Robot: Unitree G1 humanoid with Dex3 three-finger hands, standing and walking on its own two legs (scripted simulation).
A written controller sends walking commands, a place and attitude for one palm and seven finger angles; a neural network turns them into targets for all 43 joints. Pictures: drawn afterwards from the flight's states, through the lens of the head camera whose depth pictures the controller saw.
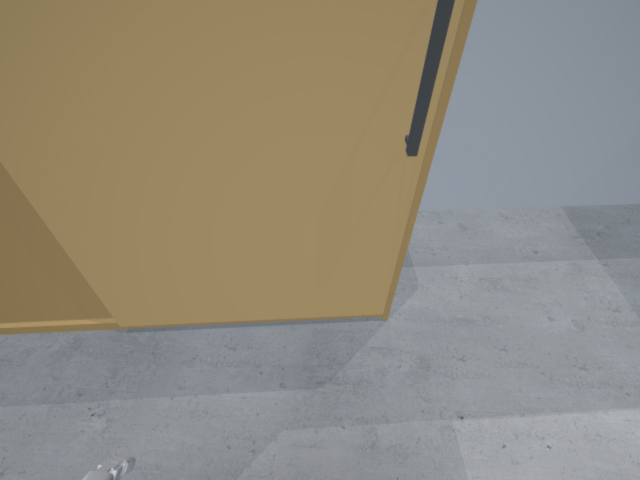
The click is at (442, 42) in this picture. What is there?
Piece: wardrobe's sliding door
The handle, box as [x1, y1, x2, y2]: [405, 0, 454, 155]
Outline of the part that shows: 454,0 438,0 410,132 408,135 405,136 405,141 407,145 407,155 416,155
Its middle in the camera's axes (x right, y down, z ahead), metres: +0.19 -0.30 +0.71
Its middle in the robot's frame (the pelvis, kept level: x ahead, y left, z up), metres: +0.76 -0.14 +0.16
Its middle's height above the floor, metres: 0.93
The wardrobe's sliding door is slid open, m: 0.00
